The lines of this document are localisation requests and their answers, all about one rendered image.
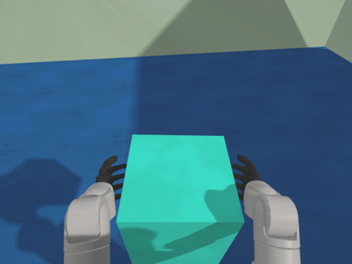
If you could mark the robot right forearm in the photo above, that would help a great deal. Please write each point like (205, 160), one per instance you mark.
(275, 225)

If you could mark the robot left hand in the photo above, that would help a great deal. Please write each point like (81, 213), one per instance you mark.
(106, 171)

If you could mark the robot left forearm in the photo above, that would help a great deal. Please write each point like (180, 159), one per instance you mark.
(87, 234)

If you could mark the robot right hand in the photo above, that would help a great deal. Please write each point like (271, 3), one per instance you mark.
(249, 171)

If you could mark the carton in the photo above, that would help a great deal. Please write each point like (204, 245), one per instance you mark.
(179, 202)

